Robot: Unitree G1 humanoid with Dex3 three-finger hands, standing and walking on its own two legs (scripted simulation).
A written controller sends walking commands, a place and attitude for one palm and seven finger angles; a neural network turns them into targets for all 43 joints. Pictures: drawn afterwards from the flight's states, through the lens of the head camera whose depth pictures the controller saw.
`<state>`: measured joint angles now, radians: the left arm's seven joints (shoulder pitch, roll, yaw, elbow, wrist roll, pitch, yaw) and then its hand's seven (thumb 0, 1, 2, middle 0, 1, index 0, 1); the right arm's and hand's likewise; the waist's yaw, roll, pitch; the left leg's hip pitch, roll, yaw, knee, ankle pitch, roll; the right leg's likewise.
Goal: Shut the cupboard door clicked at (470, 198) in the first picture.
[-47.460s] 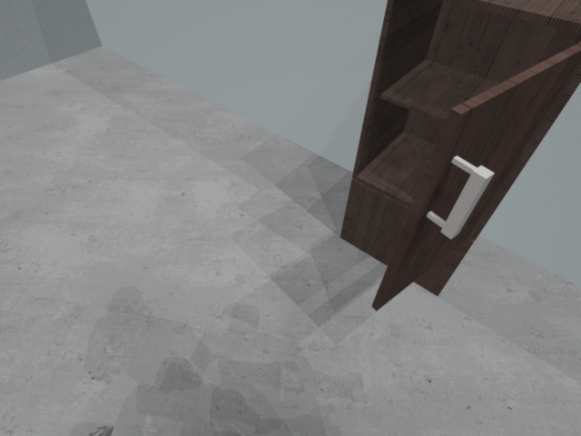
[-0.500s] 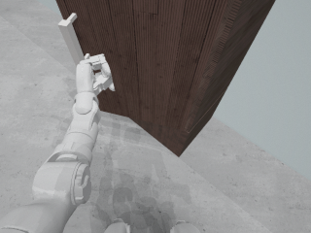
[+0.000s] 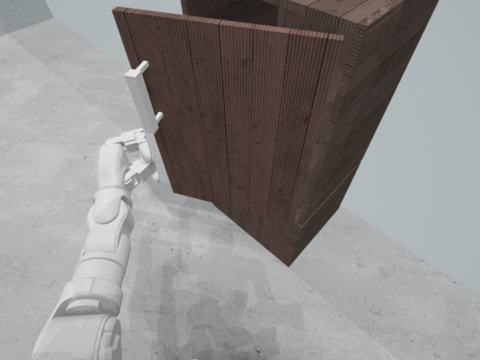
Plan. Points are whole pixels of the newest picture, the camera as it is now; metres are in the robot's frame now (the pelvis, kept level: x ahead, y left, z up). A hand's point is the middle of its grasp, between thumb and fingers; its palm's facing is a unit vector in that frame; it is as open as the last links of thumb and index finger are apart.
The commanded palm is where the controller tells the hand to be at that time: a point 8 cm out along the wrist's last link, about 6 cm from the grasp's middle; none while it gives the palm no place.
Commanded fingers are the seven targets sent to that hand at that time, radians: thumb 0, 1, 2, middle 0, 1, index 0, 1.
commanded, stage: draw the hand back to the body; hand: left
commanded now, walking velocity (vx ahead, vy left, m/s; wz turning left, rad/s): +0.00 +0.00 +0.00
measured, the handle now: (148, 98) +0.64 +0.20 +0.07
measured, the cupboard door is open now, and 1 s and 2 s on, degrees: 26 26 26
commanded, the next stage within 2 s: step back with the hand held close in 1.24 s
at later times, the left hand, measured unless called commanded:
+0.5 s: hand (62, 227) +0.28 +0.22 +0.15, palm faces +0.28 -0.93 -0.26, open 3.6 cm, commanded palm +0.23 +0.26 +0.17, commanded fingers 0.00 0.90 0.90 -0.67 -0.81 -0.67 -0.81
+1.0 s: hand out of the picture +0.19 +0.29 +0.19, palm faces +0.50 -0.75 -0.44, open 7.0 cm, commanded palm +0.15 +0.31 +0.21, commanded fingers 0.00 0.90 0.90 -0.20 -0.30 -0.20 -0.30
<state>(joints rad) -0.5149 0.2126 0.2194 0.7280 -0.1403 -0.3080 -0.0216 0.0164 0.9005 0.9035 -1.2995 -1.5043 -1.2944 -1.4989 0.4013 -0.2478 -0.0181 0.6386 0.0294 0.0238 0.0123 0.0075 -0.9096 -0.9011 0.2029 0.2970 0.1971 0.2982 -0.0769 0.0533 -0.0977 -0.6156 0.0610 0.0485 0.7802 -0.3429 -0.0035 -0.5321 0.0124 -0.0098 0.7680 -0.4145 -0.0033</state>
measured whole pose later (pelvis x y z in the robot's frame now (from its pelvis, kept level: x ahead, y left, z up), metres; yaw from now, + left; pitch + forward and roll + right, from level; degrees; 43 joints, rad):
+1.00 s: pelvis +0.02 +0.01 +0.03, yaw +2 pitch -3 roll +0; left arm 0.48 0.35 0.37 -0.35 -0.07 -0.09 0.10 0.01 0.89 0.90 -0.29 -0.39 -0.28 -0.39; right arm 0.21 -0.25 0.01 0.63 0.02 -0.06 -0.08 0.01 -0.91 -0.90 0.20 0.30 0.20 0.30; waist 0.08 0.08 -0.01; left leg -0.15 0.01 0.04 0.43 -0.23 0.00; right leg -0.05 -0.02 -0.03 0.39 -0.29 0.01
